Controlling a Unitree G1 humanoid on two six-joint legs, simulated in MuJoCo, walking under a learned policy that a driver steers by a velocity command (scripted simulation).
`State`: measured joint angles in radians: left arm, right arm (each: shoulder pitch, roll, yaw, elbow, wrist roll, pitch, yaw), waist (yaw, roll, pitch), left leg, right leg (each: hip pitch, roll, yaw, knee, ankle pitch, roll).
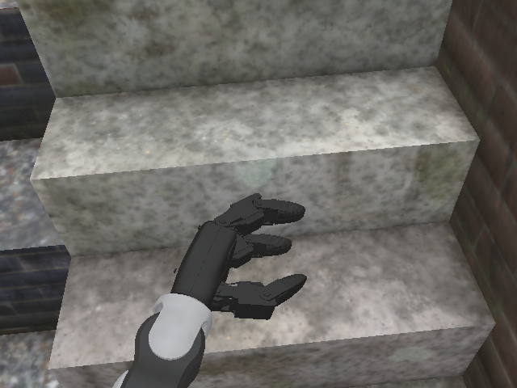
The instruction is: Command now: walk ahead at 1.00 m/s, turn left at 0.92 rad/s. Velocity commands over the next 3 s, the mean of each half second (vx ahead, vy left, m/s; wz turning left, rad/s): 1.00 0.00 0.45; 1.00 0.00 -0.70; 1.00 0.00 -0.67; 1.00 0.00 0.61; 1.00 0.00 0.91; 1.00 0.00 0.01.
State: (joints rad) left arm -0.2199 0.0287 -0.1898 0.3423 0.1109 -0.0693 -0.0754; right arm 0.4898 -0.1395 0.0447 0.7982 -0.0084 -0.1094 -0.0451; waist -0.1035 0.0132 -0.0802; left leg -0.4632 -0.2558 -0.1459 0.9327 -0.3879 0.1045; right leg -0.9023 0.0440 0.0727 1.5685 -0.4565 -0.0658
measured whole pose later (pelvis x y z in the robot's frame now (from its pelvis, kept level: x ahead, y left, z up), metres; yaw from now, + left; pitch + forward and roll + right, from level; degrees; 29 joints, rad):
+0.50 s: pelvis +0.16 +0.08 +0.12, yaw +15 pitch +3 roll +4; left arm 0.50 0.20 0.02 1.08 -0.02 -0.12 -0.04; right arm -0.05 -0.06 0.12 0.39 0.01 -0.07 -0.01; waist -0.01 -0.09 -0.01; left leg -0.82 0.06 0.09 1.33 -0.91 -0.02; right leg -0.18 -0.16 0.10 0.68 0.07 -0.11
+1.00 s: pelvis +0.27 +0.05 +0.24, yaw -4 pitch +0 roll +4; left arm 0.71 0.16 0.04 1.01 0.02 -0.02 -0.07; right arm -0.37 -0.08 0.11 0.32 -0.04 -0.15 0.04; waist 0.25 -0.01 -0.09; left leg -0.63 0.01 0.01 1.57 -0.53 -0.10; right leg -0.35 0.12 0.03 0.78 -0.44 -0.16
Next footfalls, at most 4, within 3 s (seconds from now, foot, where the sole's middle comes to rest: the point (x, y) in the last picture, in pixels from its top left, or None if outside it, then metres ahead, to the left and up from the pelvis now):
0.06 right None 0.07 -0.14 -0.72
0.40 left None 0.21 0.27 -0.51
0.86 right None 0.30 0.03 -0.51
1.26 left None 0.30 0.14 -0.51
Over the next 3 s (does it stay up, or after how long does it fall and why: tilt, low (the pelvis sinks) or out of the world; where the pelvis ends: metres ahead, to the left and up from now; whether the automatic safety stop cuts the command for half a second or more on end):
stays up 0.20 -0.07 0.29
